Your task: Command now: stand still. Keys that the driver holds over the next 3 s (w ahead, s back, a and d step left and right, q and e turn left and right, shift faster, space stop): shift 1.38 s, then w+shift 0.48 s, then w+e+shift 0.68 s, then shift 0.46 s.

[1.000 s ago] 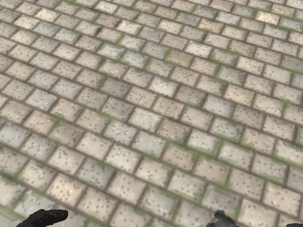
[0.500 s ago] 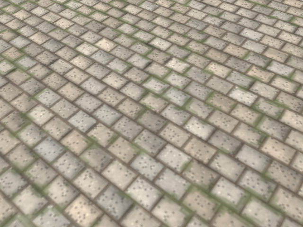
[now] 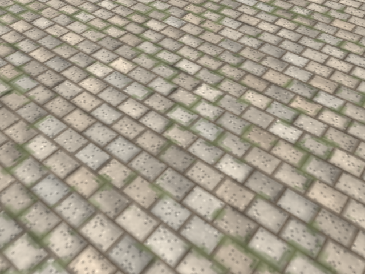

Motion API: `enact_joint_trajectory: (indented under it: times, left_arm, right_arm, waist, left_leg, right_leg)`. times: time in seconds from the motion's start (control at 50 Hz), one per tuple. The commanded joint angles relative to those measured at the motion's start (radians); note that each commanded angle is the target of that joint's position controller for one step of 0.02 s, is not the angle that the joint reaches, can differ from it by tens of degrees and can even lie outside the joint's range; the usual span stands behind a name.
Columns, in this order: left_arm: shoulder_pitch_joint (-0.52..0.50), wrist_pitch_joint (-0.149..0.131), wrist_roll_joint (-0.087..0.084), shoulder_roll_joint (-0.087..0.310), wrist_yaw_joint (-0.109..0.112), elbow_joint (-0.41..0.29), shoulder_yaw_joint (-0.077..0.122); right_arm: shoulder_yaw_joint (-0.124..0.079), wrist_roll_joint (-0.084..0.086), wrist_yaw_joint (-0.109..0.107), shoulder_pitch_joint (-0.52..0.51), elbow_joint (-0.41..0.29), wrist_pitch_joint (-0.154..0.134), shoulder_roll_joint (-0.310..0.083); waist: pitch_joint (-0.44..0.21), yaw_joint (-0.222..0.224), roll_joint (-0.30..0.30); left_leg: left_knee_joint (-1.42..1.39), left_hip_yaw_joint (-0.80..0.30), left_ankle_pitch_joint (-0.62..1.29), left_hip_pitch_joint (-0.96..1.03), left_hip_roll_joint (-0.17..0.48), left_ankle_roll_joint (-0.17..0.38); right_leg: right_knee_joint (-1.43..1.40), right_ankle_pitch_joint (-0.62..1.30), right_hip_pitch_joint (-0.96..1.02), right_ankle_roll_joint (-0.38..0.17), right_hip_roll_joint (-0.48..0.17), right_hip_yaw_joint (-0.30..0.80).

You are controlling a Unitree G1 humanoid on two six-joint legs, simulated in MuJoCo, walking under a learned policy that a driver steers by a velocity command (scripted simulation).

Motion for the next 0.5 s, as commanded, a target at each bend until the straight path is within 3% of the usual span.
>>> enact_joint_trajectory:
  times: [0.02,0.5]
  left_arm:
    - [-0.018,-0.01,-0.002,0.097,0.008,-0.035,0.024]
    - [-0.003,0.01,-0.009,0.083,0.027,0.17,0.024]
  right_arm:
    - [-0.028,0.002,-0.004,0.02,-0.037,-0.014,-0.104]
    - [-0.022,0.008,-0.014,0.087,0.153,-0.017,-0.089]
  waist:
    - [-0.021,-0.003,0.005]
    - [0.01,-0.003,0.005]
  left_leg:
    - [-0.13,-0.043,0.131,-0.114,0.042,0.019]
    - [-0.169,-0.009,0.161,-0.091,0.024,0.014]
  right_leg:
    - [-0.059,0.135,0.109,-0.022,-0.032,0.036]
    - [-0.09,0.145,0.131,-0.026,-0.022,0.022]
Next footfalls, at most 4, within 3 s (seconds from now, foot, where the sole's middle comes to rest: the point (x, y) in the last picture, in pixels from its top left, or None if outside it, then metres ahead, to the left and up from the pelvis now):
2.08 left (176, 268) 0.54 0.06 -0.77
2.56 right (243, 190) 0.88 -0.22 -0.77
2.96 left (255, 132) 1.23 -0.31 -0.77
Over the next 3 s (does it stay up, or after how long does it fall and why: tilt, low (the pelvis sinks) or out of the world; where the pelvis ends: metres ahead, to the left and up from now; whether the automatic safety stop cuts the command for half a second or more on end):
stays up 1.01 -0.25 -0.02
